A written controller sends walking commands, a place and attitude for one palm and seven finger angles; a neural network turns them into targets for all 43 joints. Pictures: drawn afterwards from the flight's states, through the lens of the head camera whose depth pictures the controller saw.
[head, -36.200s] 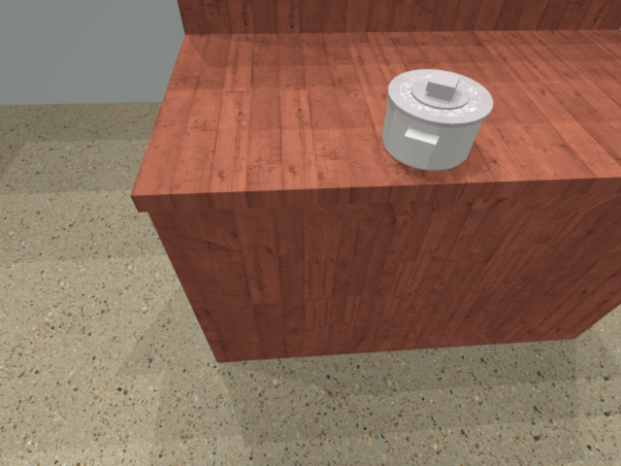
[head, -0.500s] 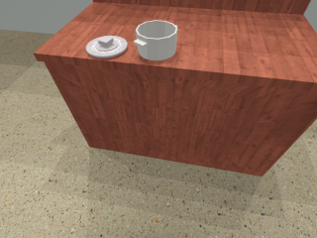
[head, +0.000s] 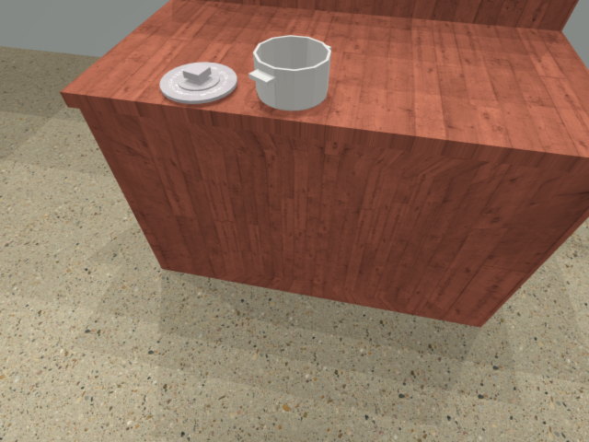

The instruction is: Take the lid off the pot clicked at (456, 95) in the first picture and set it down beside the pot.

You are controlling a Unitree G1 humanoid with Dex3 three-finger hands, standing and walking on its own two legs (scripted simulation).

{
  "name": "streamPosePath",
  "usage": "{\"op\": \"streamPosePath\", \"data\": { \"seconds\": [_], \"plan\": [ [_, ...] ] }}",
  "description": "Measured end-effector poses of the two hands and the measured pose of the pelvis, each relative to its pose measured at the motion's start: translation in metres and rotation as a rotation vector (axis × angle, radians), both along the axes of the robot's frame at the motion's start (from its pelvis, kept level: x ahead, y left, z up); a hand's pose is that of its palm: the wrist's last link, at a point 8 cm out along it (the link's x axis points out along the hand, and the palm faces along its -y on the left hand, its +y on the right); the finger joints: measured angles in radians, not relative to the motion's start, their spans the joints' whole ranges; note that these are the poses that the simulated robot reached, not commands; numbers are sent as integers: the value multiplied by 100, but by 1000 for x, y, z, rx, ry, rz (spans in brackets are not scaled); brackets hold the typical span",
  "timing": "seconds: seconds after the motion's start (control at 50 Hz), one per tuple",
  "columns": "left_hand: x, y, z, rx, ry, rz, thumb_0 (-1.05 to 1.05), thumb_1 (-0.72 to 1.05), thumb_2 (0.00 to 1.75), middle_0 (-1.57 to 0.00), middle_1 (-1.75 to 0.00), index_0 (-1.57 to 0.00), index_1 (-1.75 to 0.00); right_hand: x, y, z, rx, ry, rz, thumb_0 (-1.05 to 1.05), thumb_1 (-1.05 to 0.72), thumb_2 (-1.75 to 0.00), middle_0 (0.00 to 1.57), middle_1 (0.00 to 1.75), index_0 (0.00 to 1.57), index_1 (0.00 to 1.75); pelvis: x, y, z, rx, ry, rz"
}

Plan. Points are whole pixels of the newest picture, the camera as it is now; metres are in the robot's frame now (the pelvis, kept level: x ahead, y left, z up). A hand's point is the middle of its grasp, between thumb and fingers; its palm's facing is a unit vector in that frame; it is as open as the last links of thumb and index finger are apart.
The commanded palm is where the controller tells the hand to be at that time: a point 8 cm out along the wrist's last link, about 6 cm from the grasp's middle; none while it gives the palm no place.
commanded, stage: let the arm hang, fingers relaxed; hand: left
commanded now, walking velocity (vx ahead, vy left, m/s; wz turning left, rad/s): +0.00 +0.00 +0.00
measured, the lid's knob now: (197, 72) +0.85 +0.26 +0.07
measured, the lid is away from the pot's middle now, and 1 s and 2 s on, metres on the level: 0.22 0.22 0.22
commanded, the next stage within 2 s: look to check the result in 0.66 s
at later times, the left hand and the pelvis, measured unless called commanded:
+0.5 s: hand out of the picture -0.01 +0.16 -0.18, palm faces +0.05 -0.98 -0.19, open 7.3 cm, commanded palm none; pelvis +0.00 +0.00 +0.00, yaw +0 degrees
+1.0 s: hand out of the picture -0.01 +0.16 -0.18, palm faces +0.04 -0.98 -0.18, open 7.4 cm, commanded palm none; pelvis -0.01 +0.00 +0.00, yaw +0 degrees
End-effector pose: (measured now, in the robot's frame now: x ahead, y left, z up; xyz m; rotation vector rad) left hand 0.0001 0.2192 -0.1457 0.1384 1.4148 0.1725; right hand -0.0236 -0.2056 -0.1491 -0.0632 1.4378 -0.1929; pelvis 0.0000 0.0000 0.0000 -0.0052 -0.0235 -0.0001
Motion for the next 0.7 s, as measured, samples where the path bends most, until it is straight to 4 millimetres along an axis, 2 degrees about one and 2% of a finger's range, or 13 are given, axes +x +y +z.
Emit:
{"op": "streamPosePath", "data": {
  "seconds": [0.18, 0.7],
  "plan": [
    [-11, -7, -2, -18, 26, 10, 1, 91, 90, -20, -30, -20, -30, -2, 4, 1, 1, 2, -6, 1, -91, -90, 20, 30, 20, 29, 0, 1, 0, 1, 1, -1],
    [-12, -7, -2, -12, 3, 9, 1, 91, 90, -20, -30, -20, -30, -5, 3, 1, 0, -10, -11, 1, -91, -90, 20, 30, 20, 29, -3, -1, 0, 0, -5, -2]
  ]
}}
